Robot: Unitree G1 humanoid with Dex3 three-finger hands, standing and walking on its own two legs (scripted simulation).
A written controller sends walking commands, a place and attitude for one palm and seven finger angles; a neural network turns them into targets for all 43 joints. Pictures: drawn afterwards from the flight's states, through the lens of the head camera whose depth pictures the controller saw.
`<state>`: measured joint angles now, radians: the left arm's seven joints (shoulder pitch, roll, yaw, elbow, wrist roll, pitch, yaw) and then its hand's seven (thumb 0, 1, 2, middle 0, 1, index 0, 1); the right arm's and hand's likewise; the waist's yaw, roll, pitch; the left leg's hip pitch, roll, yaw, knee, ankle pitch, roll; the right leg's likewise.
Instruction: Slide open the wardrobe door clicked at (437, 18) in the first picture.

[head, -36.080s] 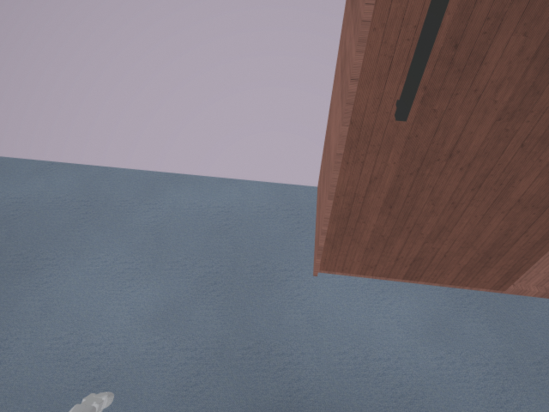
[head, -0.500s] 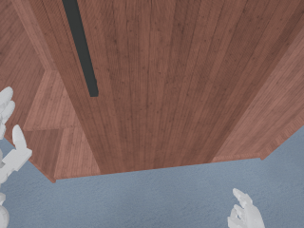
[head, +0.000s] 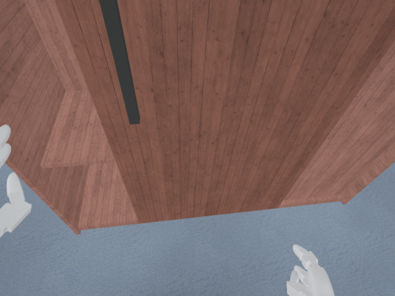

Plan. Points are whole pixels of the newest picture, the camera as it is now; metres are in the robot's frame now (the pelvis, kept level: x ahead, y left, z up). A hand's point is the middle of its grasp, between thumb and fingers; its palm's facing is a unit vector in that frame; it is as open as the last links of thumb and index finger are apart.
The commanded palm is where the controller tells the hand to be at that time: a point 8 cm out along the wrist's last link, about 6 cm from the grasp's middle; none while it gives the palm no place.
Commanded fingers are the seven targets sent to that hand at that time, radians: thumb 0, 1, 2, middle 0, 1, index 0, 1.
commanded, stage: stop stepping back and stand still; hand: left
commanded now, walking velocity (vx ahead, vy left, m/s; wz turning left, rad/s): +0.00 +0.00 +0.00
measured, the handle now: (124, 64) +0.51 +0.20 +0.19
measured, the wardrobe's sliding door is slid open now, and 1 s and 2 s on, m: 0.30 0.30 0.30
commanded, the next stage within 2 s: let the arm hang, fingers relaxed in 0.44 s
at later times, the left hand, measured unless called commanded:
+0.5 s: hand (2, 220) +0.19 +0.29 +0.15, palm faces +0.41 -0.80 -0.44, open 7.4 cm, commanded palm +0.12 +0.32 +0.17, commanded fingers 0.00 0.90 0.90 -0.20 -0.30 -0.20 -0.30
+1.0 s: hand out of the picture -0.05 +0.19 -0.19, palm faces +0.06 -0.98 -0.17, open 7.1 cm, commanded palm none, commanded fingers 0.00 0.90 0.90 -0.20 -0.30 -0.20 -0.30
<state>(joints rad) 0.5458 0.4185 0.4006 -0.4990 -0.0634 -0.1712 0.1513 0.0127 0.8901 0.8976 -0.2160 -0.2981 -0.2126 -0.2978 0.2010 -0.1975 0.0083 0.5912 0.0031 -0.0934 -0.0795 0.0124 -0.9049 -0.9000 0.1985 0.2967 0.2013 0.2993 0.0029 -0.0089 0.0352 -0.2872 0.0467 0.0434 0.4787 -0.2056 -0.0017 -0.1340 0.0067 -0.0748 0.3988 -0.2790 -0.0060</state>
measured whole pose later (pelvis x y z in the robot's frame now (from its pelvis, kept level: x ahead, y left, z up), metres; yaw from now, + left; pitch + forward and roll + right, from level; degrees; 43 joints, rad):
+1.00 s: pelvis -0.02 +0.01 -0.01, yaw +3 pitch +0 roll -2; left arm 0.32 0.21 0.01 1.03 0.01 0.04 0.01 0.00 0.97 0.90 -0.21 -0.30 -0.20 -0.30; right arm 0.24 -0.22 -0.01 1.01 -0.02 0.04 -0.01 0.01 -0.91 -0.90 0.19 0.30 0.20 0.30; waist 0.01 -0.02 0.08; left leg -0.36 0.02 -0.01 0.54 -0.19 0.01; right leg -0.19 -0.02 -0.13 0.49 -0.30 0.00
